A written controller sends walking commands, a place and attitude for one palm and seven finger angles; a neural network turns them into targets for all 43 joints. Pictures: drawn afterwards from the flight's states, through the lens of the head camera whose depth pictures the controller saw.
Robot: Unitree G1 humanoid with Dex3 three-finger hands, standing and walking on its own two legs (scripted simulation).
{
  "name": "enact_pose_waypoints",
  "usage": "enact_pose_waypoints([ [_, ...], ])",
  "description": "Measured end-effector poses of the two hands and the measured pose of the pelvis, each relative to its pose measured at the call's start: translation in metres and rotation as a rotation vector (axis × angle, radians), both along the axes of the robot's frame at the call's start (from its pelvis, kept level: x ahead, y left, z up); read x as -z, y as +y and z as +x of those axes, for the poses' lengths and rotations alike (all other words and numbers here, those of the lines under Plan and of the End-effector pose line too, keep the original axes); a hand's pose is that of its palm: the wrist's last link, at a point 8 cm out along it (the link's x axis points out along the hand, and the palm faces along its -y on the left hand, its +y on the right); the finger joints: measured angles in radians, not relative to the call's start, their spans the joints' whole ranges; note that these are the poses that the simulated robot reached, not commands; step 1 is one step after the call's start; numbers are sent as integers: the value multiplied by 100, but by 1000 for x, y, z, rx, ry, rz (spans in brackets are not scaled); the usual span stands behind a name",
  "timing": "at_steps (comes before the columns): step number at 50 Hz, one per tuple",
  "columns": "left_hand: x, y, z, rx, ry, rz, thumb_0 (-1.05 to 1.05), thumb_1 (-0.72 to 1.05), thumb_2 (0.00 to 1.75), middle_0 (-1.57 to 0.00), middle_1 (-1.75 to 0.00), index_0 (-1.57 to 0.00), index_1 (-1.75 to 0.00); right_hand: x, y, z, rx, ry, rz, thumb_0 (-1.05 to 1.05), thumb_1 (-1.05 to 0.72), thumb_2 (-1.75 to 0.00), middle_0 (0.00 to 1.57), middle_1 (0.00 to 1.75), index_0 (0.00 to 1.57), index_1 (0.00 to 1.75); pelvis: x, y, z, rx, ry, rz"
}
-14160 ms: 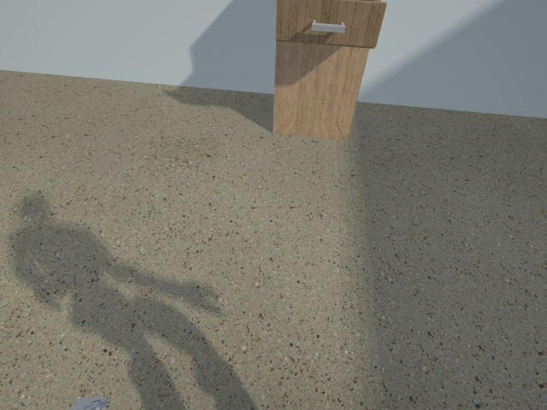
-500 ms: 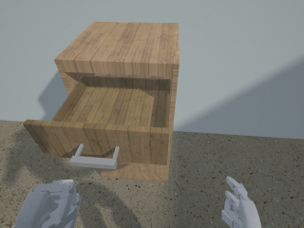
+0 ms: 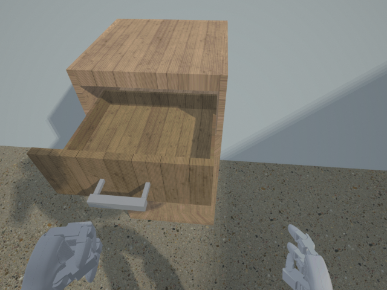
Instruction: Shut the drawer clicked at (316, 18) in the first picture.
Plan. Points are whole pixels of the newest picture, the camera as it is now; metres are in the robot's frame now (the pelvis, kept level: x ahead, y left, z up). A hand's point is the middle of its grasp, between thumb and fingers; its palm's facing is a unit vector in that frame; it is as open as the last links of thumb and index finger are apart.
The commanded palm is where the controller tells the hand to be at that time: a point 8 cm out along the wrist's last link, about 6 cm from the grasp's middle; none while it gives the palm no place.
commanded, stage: bring the fist close to the handle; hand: left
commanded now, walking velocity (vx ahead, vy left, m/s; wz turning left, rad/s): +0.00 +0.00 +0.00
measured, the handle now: (120, 193) +0.31 +0.21 +0.02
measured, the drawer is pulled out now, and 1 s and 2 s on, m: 0.28 0.28 0.23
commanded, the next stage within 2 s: push the drawer shut in 1.18 s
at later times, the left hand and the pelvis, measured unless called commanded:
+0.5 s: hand (113, 245) +0.19 +0.17 +0.05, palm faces -0.01 -1.00 -0.04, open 3.3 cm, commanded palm +0.16 +0.23 +0.05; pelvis +0.00 +0.01 -0.02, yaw +0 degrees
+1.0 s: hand (125, 235) +0.22 +0.16 +0.02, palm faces +0.00 -1.00 -0.05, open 3.3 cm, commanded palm +0.19 +0.23 +0.03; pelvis +0.00 +0.01 -0.04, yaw -1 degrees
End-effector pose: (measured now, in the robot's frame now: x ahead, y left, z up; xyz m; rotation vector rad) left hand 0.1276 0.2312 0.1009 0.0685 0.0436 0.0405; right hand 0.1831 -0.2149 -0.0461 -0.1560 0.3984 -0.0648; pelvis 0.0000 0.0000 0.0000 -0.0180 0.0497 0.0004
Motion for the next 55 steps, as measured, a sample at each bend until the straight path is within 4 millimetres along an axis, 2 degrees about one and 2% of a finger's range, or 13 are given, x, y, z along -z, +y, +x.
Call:
enact_pose_waypoints([
  [8,13,-5,12,20,-4,-14,2,90,90,-140,-160,-140,-160,10,-3,-5,5,53,-24,2,-90,-90,21,30,20,30,5,4,0,-1,28,1],
  [19,35,2,28,22,13,-20,2,90,90,-140,-160,-140,-160,27,-2,-14,26,137,-33,2,-90,-90,21,30,20,30,13,9,-1,0,73,-3],
  [31,59,-14,52,53,13,-34,2,90,90,-140,-160,-140,-160,44,1,-21,28,194,-39,2,-90,-90,21,30,20,30,26,14,-3,7,126,-1],
  [41,80,-10,71,45,10,-22,2,90,90,-140,-160,-140,-160,61,-4,-26,28,255,-53,2,-90,-90,21,30,20,30,38,10,-5,9,171,-3],
  [46,78,-12,75,52,7,-22,2,90,90,-140,-160,-140,-160,63,-9,-29,47,276,-47,2,-90,-90,21,30,20,30,38,9,-2,14,177,-2],
  [55,77,-10,67,30,26,-12,2,90,90,-140,-160,-140,-160,61,-14,-26,61,280,-44,2,-90,-90,21,30,20,30,36,6,1,14,179,0],
])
